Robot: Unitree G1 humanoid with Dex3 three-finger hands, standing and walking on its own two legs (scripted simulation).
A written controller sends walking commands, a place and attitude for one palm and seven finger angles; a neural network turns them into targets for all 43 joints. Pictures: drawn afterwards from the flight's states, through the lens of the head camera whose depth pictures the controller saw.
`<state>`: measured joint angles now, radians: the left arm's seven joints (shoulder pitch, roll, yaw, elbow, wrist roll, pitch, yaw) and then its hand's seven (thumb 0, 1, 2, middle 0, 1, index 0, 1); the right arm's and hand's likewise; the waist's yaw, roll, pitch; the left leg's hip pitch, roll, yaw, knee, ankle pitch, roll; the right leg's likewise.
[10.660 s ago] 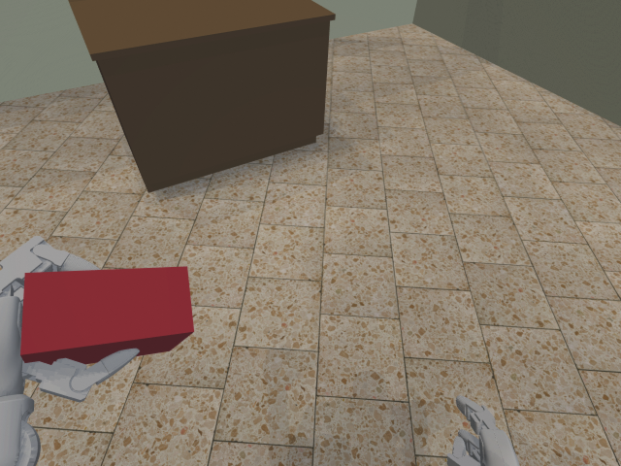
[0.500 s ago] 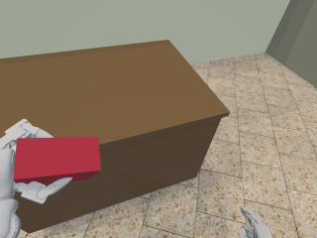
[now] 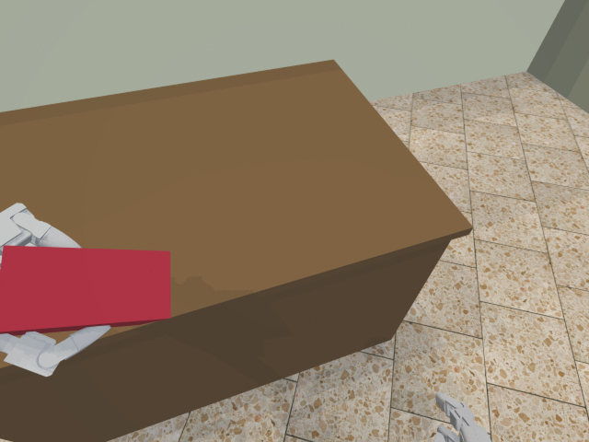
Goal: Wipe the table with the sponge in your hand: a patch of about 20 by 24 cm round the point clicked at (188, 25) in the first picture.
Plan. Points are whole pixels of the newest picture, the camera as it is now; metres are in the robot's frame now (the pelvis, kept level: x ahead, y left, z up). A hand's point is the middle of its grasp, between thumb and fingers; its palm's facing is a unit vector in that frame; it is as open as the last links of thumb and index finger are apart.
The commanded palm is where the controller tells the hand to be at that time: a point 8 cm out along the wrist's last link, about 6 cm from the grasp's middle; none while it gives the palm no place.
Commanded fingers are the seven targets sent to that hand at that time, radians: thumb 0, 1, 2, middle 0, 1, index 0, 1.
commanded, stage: shuffle to correct the standing spot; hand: left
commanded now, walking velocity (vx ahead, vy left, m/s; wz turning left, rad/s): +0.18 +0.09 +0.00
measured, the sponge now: (110, 292) +0.23 +0.20 +0.15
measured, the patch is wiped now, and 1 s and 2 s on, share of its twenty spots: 0.00 0.00 0.00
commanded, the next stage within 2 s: come to a stop and stand still in 0.16 s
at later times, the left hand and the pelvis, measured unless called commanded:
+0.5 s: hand (54, 204) +0.31 +0.27 +0.20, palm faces +0.39 -0.82 -0.41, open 10.0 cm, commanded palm +0.24 +0.31 +0.19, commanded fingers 0.00 0.10 1.30 -1.20 -1.60 -1.20 -1.60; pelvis +0.08 +0.04 +0.01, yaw -2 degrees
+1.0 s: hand (36, 220) +0.30 +0.30 +0.18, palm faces +0.34 -0.85 -0.40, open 10.0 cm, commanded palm +0.25 +0.33 +0.19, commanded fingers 0.00 0.10 1.30 -1.20 -1.60 -1.20 -1.60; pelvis +0.08 +0.06 +0.02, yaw -2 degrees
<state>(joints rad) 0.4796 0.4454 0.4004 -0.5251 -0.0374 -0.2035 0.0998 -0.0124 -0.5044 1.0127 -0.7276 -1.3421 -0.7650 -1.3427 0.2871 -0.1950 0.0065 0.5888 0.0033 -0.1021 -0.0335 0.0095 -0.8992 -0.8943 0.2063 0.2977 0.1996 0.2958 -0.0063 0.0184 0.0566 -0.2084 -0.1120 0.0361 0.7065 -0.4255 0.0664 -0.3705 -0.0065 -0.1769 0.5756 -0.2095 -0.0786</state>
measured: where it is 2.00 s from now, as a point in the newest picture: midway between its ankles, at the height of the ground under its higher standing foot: outside the picture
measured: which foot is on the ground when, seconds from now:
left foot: up 0.00-0.26, down 0.28-1.00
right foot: down 0.00-1.00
